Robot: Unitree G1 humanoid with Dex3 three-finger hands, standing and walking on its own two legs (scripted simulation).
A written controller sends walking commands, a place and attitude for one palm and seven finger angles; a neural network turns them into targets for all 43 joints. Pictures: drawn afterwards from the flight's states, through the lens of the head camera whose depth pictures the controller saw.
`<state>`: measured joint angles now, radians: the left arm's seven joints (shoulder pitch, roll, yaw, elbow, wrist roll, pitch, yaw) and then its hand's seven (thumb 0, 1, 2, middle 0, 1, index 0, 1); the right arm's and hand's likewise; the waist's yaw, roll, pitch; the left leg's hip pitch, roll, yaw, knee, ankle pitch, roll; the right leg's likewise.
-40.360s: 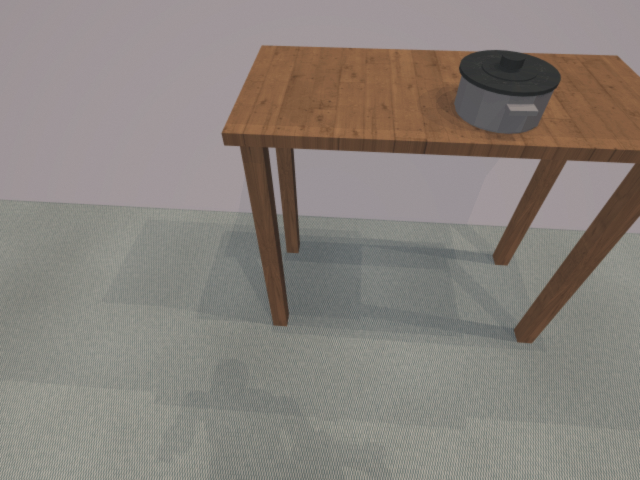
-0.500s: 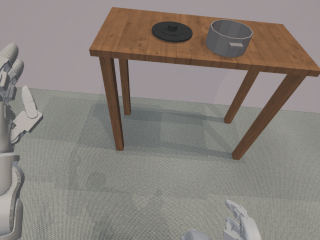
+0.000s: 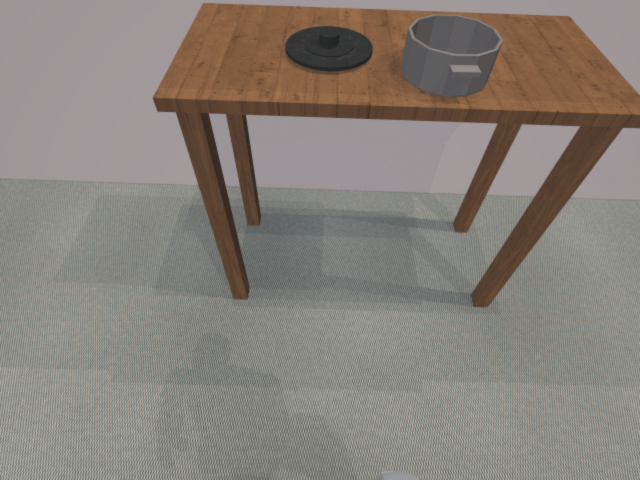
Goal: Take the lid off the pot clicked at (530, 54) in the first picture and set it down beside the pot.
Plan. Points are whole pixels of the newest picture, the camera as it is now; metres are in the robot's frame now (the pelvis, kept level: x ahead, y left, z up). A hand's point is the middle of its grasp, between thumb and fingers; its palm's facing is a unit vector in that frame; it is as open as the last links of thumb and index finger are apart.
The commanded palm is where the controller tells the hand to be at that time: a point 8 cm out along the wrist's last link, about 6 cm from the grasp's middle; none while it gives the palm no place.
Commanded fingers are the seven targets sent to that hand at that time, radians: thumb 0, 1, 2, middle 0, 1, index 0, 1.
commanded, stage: stop stepping back and stand still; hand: left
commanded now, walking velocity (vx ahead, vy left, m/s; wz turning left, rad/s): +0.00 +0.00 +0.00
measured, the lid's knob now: (329, 36) +0.95 -0.02 +0.09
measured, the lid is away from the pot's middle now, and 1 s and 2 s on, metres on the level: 0.26 0.26 0.26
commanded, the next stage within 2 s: let the arm hang, fingers relaxed in 0.52 s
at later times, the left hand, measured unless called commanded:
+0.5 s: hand out of the picture +0.05 +0.16 -0.17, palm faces +0.01 -0.98 -0.20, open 7.2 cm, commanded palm none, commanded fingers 0.00 0.90 0.90 -0.20 -0.30 -0.20 -0.30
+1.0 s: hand out of the picture +0.02 +0.13 -0.17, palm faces +0.02 -0.99 -0.15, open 7.3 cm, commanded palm none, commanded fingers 0.00 0.90 0.90 -0.20 -0.30 -0.20 -0.30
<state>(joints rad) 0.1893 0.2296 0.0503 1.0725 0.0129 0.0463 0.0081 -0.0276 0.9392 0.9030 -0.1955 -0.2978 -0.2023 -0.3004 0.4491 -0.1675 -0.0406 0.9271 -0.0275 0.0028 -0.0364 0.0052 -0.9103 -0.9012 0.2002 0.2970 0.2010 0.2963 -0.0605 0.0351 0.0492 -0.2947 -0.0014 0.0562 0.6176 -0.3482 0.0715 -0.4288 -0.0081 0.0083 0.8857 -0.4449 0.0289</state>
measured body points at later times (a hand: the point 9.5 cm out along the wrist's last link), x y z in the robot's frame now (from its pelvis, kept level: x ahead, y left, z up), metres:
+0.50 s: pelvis +0.04 -0.01 +0.01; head +0.06 -0.01 +0.46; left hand +0.05 +0.21 -0.16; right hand +0.01 -0.22 -0.15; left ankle -0.01 +0.07 -0.73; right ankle +0.02 -0.15 -0.73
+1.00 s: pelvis +0.04 -0.01 +0.01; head +0.05 -0.01 +0.46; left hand +0.02 +0.19 -0.16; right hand -0.01 -0.20 -0.16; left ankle -0.01 +0.07 -0.73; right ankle +0.02 -0.15 -0.73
